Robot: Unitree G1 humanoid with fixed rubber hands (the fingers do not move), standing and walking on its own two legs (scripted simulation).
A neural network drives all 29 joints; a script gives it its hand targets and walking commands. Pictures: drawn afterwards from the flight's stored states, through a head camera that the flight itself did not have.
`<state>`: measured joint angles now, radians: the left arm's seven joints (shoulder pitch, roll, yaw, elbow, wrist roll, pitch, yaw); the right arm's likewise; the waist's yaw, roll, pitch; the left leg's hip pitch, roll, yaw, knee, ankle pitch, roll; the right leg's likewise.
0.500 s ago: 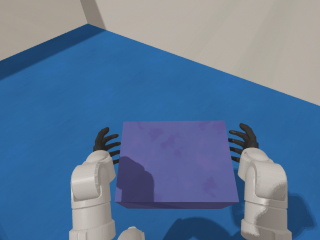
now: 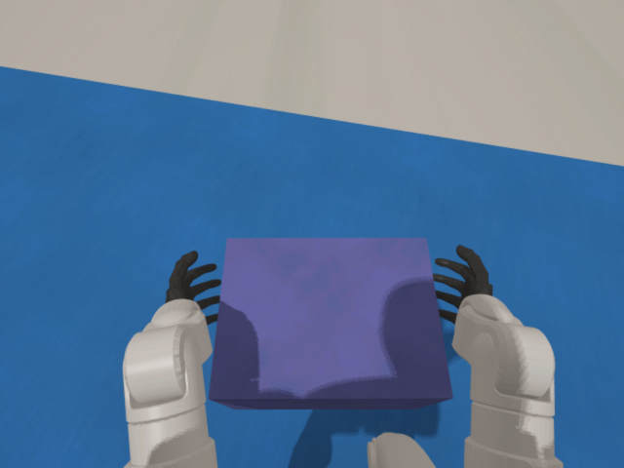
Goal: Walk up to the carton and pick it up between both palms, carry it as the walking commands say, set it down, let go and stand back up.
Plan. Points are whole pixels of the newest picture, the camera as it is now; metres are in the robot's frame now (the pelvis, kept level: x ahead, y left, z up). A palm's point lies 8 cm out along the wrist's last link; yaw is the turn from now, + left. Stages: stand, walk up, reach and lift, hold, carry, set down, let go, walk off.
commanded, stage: carry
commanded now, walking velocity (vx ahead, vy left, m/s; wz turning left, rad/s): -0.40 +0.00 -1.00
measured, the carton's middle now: (326, 327) +0.30 +0.03 -0.01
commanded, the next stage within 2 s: none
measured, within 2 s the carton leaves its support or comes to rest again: neither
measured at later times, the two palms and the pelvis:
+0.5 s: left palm (374, 452) +0.14 -0.02 +0.04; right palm out of the picture +0.00 -0.32 +0.07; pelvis -0.18 -0.06 -0.02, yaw -22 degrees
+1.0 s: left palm out of the picture +0.01 -0.06 +0.08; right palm out of the picture -0.14 -0.35 +0.09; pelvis -0.31 -0.08 +0.00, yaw -25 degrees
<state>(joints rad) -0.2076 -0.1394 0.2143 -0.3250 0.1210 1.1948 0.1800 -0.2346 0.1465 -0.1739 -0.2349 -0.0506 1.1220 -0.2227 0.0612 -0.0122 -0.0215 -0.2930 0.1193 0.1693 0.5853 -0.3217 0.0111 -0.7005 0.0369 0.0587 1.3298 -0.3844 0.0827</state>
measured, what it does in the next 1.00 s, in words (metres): walks backwards, turning right: right foot, then left foot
